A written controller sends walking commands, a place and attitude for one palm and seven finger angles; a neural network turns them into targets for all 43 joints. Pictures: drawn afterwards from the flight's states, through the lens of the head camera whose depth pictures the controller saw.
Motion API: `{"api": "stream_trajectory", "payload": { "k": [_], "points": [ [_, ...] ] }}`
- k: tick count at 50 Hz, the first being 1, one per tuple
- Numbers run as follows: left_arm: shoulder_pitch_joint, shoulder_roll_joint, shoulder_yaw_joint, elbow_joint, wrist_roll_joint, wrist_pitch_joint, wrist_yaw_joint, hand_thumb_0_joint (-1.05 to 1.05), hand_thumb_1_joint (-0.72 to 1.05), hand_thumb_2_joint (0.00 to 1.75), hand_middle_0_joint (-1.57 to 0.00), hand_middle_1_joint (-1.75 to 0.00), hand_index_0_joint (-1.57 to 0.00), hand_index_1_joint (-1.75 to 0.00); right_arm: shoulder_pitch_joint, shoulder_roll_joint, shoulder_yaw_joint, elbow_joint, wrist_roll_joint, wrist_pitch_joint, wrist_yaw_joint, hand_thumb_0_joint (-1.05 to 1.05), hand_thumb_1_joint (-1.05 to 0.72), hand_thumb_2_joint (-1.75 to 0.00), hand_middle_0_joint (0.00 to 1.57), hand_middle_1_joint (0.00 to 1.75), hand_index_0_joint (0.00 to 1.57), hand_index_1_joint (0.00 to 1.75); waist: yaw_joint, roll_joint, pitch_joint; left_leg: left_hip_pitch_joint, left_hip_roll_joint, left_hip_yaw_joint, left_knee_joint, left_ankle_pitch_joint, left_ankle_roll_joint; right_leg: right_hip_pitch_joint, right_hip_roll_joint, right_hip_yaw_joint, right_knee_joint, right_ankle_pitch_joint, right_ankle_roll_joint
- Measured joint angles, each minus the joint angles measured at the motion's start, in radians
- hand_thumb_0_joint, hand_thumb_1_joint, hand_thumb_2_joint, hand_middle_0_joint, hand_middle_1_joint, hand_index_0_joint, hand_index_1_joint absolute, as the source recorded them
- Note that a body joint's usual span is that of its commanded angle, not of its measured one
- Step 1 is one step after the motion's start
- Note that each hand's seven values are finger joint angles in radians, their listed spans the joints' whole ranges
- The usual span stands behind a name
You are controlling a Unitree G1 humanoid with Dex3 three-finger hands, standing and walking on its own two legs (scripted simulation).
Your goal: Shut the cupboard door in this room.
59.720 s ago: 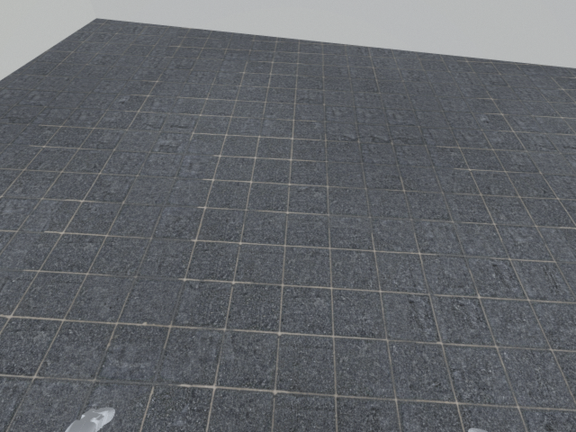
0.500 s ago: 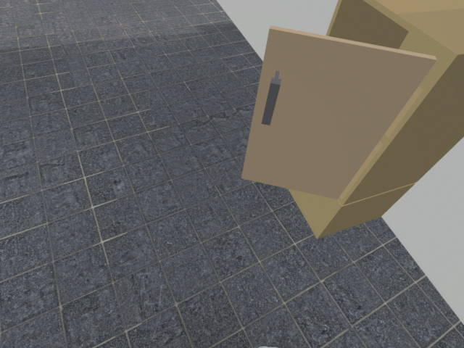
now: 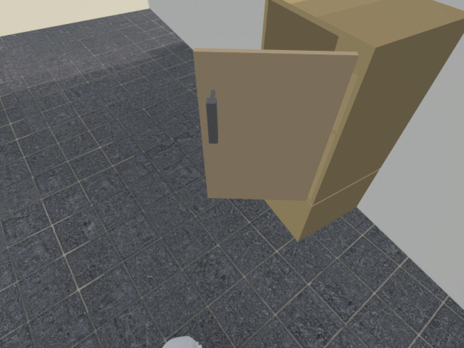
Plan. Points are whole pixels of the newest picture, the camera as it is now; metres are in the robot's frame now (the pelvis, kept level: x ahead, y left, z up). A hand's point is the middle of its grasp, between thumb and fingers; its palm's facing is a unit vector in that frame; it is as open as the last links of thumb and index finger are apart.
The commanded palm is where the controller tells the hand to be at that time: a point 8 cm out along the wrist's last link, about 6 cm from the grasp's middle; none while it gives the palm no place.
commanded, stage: take the last steps up to it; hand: left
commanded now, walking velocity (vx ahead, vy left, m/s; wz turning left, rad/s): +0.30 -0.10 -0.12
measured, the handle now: (213, 116) +0.68 +0.08 -0.01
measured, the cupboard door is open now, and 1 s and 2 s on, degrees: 58 58 58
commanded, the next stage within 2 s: come to a stop and stand still in 0.48 s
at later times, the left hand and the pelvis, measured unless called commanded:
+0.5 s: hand (157, 298) +0.25 +0.18 -0.16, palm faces -0.09 -0.98 -0.19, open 7.4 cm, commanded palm none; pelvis +0.16 -0.01 +0.00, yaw -5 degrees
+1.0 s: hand (180, 272) +0.31 +0.14 -0.17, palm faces -0.01 -0.97 -0.24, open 7.3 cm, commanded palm none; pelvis +0.23 -0.05 +0.00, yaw -3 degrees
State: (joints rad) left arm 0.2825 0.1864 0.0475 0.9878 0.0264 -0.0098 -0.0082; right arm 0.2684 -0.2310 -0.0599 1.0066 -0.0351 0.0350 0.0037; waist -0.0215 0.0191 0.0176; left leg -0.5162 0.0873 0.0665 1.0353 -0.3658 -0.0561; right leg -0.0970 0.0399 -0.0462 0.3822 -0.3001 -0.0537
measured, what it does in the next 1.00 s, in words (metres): walks ahead: left foot, then right foot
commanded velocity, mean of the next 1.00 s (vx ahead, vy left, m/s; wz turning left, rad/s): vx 0.02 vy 0.01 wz -0.03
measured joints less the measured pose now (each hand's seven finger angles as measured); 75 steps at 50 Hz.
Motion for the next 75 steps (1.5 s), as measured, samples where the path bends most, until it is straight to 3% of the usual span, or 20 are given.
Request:
{"api": "stream_trajectory", "payload": {
  "k": [8,10,12,14,17,21,26,30,32,35,40,45,49,53,55,58,63,68,72,75],
  "points": [
    [0.055,-0.001,-0.002,0.072,0.003,-0.006,-0.004,0.0,0.91,0.9,-0.2,-0.29,-0.2,-0.3,-0.054,0.028,0.01,-0.034,0.002,-0.041,0.0,0.01,-0.91,-0.9,0.2,0.3,0.2,0.3,0.021,-0.042,0.019,0.08,-0.009,0.025,-0.368,0.087,0.015,0.073,0.018,0.012,0.022,-0.09,0.013],
    [0.065,0.004,0.004,0.086,-0.005,0.002,-0.007,0.0,0.91,0.9,-0.2,-0.29,-0.2,-0.3,-0.063,0.036,0.017,-0.04,-0.005,-0.07,-0.006,0.01,-0.9,-0.9,0.2,0.3,0.2,0.3,0.023,-0.064,0.022,0.113,-0.022,0.044,-0.402,0.142,0.059,0.018,0.004,0.024,0.195,-0.163,0.009],
    [0.059,0.014,0.005,0.095,-0.003,0.019,-0.012,0.01,0.91,0.9,-0.2,-0.29,-0.2,-0.3,-0.065,0.049,0.029,-0.047,-0.009,-0.083,-0.015,0.01,-0.9,-0.9,0.2,0.3,0.2,0.3,0.023,-0.084,0.028,0.135,-0.021,0.073,-0.37,0.094,0.089,-0.103,0.002,0.049,0.488,-0.198,-0.003],
    [0.041,0.024,0.011,0.095,0.005,0.03,-0.018,0.01,0.91,0.9,-0.2,-0.29,-0.2,-0.3,-0.046,0.061,0.037,-0.05,-0.009,-0.086,-0.024,0.01,-0.9,-0.9,0.2,0.3,0.2,0.3,0.017,-0.089,0.025,0.18,-0.019,0.089,-0.405,0.074,0.092,-0.217,-0.012,0.043,0.688,-0.151,0.0],
    [-0.009,0.036,0.021,0.069,0.011,0.035,-0.026,0.01,0.91,0.9,-0.19,-0.29,-0.2,-0.3,-0.007,0.075,0.043,-0.029,-0.006,-0.089,-0.033,0.0,-0.9,-0.9,0.2,0.3,0.2,0.3,0.015,-0.08,0.032,0.254,-0.018,0.091,-0.5,0.101,0.078,-0.341,-0.049,0.031,0.765,-0.058,0.02],
    [-0.063,0.039,0.026,0.023,0.008,0.03,-0.028,0.01,0.91,0.9,-0.19,-0.29,-0.19,-0.3,0.047,0.086,0.043,0.013,-0.004,-0.079,-0.029,0.0,-0.9,-0.9,0.2,0.3,0.21,0.3,0.014,-0.053,0.035,0.339,-0.005,0.093,-0.607,0.121,0.066,-0.422,-0.098,0.028,0.638,0.021,0.043],
    [-0.108,0.037,0.022,0.001,0.006,0.026,-0.026,0.0,0.91,0.9,-0.19,-0.29,-0.19,-0.3,0.094,0.089,0.028,0.049,-0.004,-0.059,-0.017,0.01,-0.9,-0.9,0.21,0.3,0.21,0.3,-0.012,-0.029,0.039,0.406,0.017,0.101,-0.639,0.088,0.029,-0.401,-0.124,0.003,0.379,0.084,0.056],
    [-0.116,0.039,0.016,-0.003,0.007,0.005,-0.025,0.0,0.91,0.9,-0.19,-0.29,-0.19,-0.3,0.128,0.086,0.017,0.069,0.0,-0.045,-0.011,0.01,-0.9,-0.9,0.21,0.3,0.21,0.3,-0.027,-0.032,0.034,0.421,0.039,0.104,-0.546,-0.008,-0.014,-0.292,-0.102,-0.026,0.189,0.132,0.047],
    [-0.126,0.02,0.013,0.01,0.007,-0.02,-0.012,0.0,0.91,0.9,-0.19,-0.29,-0.19,-0.3,0.118,0.071,0.014,0.084,0.009,-0.033,-0.01,0.01,-0.9,-0.9,0.21,0.3,0.21,0.3,-0.02,-0.008,0.042,0.369,0.055,0.061,-0.398,-0.112,0.008,-0.286,-0.079,-0.032,0.215,0.075,0.041],
    [-0.138,-0.022,-0.013,0.026,0.004,-0.032,0.006,0.0,0.91,0.9,-0.19,-0.29,-0.19,-0.3,0.07,0.051,0.014,0.082,0.023,-0.013,-0.024,0.01,-0.9,-0.9,0.2,0.3,0.2,0.3,-0.022,0.021,0.065,0.273,0.011,-0.019,-0.201,-0.2,0.022,-0.252,-0.064,-0.053,0.201,0.062,0.026],
    [-0.154,-0.037,-0.013,0.02,0.0,-0.017,0.039,-0.01,0.94,0.9,-0.2,-0.29,-0.2,-0.3,-0.023,0.047,0.014,0.049,0.035,0.005,-0.033,0.01,-0.91,-0.9,0.2,0.3,0.2,0.3,0.005,-0.008,0.079,0.148,-0.066,-0.033,-0.079,-0.181,0.007,-0.2,-0.072,-0.055,0.115,0.093,0.014],
    [-0.156,-0.028,-0.007,0.011,0.004,0.005,0.045,-0.01,0.93,0.9,-0.2,-0.3,-0.2,-0.3,-0.118,0.022,0.001,0.002,0.025,0.029,-0.025,0.01,-0.91,-0.9,0.2,0.3,0.2,0.3,0.03,-0.008,0.084,0.063,-0.103,-0.046,-0.003,-0.111,-0.009,-0.182,-0.08,-0.063,0.079,0.111,0.023],
    [-0.141,-0.006,0.002,0.002,0.011,0.022,0.046,0.0,0.92,0.9,-0.2,-0.3,-0.2,-0.3,-0.168,0.016,-0.004,-0.036,0.025,0.028,-0.017,0.0,-0.91,-0.9,0.2,0.3,0.2,0.3,0.041,-0.022,0.081,0.077,-0.097,-0.053,-0.083,-0.088,-0.006,-0.189,-0.097,-0.068,0.089,0.111,0.04],
    [-0.118,0.027,0.01,-0.003,0.013,0.035,0.042,0.0,0.91,0.9,-0.2,-0.3,-0.2,-0.3,-0.177,0.025,0.005,-0.059,0.025,0.006,-0.011,0.0,-0.91,-0.9,0.2,0.3,0.2,0.3,0.049,-0.051,0.069,0.198,-0.077,-0.052,-0.358,0.041,0.007,-0.221,-0.117,-0.065,0.149,0.089,0.068],
    [-0.109,0.041,0.012,0.001,0.005,0.047,0.04,0.0,0.91,0.9,-0.2,-0.3,-0.2,-0.3,-0.163,0.031,0.011,-0.059,0.02,-0.01,-0.01,0.0,-0.91,-0.9,0.2,0.3,0.2,0.3,0.048,-0.061,0.061,0.236,-0.08,-0.051,-0.434,0.041,0.06,-0.247,-0.12,-0.056,0.214,0.023,0.08],
    [-0.099,0.059,0.016,0.008,-0.002,0.07,0.042,0.0,0.91,0.9,-0.2,-0.29,-0.2,-0.3,-0.142,0.059,0.035,-0.047,0.007,-0.006,-0.019,0.0,-0.91,-0.9,0.2,0.3,0.2,0.3,0.061,-0.089,0.063,0.254,-0.092,-0.039,-0.452,0.049,0.099,-0.275,-0.083,0.023,0.364,-0.148,0.07],
    [-0.074,0.054,0.01,0.026,-0.007,0.072,0.035,0.0,0.91,0.9,-0.19,-0.29,-0.2,-0.3,-0.11,0.083,0.058,-0.028,0.011,-0.012,-0.036,0.01,-0.9,-0.9,0.2,0.3,0.2,0.3,0.065,-0.077,0.058,0.285,-0.098,-0.032,-0.551,0.118,0.114,-0.261,-0.041,0.073,0.508,-0.152,0.073],
    [-0.045,0.033,-0.005,0.05,-0.008,0.067,0.032,0.0,0.91,0.9,-0.19,-0.29,-0.19,-0.3,-0.095,0.085,0.052,-0.002,0.017,-0.021,-0.04,0.0,-0.91,-0.9,0.21,0.3,0.21,0.3,0.053,-0.057,0.045,0.288,-0.111,-0.005,-0.601,0.155,0.126,-0.152,-0.053,0.064,0.352,-0.141,0.074],
    [-0.031,0.022,-0.016,0.067,-0.008,0.049,0.035,0.0,0.91,0.9,-0.19,-0.29,-0.2,-0.3,-0.073,0.085,0.047,0.029,0.027,-0.027,-0.037,0.0,-0.91,-0.9,0.21,0.3,0.21,0.3,0.041,-0.064,0.025,0.266,-0.132,0.019,-0.593,0.163,0.122,-0.032,-0.066,0.07,0.101,-0.005,0.058],
    [-0.032,-0.004,-0.026,0.093,-0.007,0.038,0.039,0.0,0.91,0.9,-0.19,-0.29,-0.19,-0.3,-0.063,0.072,0.038,0.059,0.033,-0.024,-0.036,0.0,-0.92,-0.9,0.21,0.3,0.21,0.3,0.027,-0.035,0.024,0.267,-0.126,0.022,-0.6,0.175,0.116,-0.006,-0.061,0.072,0.043,-0.036,0.067]
  ]
}}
